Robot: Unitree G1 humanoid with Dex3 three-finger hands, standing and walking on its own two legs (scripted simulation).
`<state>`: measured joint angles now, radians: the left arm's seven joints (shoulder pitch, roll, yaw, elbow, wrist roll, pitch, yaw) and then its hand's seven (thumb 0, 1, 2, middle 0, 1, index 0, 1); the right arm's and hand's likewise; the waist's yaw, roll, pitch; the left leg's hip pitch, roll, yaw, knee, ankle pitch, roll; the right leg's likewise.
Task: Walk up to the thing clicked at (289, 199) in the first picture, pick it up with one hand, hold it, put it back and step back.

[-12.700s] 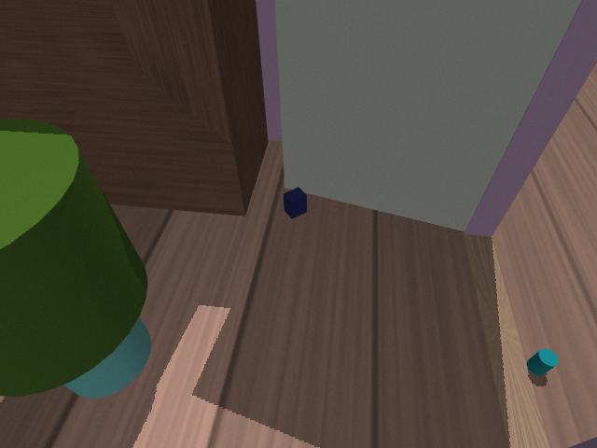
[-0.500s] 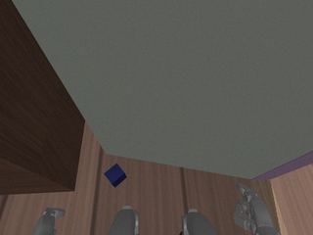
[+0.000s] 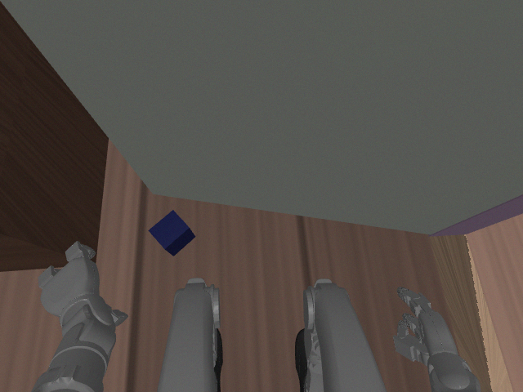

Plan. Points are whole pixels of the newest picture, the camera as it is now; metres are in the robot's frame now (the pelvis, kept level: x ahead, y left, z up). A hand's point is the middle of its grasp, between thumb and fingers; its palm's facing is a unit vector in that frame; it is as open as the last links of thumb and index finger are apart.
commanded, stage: rise first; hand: left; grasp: from above
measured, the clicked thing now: (173, 233) +0.45 +0.25 -0.47
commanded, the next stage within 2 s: approach in 1.42 s
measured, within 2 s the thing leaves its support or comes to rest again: neither
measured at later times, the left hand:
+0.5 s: hand (134, 262) +0.34 +0.28 -0.29, palm faces -0.27 -0.32 -0.91, open 12.4 cm
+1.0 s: hand (147, 245) +0.39 +0.27 -0.34, palm faces -0.26 -0.32 -0.91, open 11.9 cm
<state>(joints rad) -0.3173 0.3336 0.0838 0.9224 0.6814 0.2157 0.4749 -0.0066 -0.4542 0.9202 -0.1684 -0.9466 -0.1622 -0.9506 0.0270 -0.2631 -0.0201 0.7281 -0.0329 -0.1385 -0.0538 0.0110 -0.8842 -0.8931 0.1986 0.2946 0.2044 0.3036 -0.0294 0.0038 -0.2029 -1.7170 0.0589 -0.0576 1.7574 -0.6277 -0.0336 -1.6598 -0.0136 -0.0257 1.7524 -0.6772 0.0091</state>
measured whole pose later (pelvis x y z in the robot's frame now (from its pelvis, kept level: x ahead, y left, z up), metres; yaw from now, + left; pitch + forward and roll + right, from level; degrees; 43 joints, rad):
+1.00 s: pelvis -0.04 +0.00 -0.18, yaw -4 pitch +34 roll -4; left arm -0.94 0.53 0.30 1.54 0.80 0.25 0.60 0.00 -0.20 0.70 -0.41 -0.80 -0.42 -0.78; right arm 0.13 -0.28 0.01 0.90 -0.16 -0.27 0.22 0.01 -0.92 -0.90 0.19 0.29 0.20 0.30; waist -0.19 0.03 -0.08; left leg -2.27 0.06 -0.12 2.32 -0.64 -0.03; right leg -2.21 0.03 -0.03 2.30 -0.68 0.03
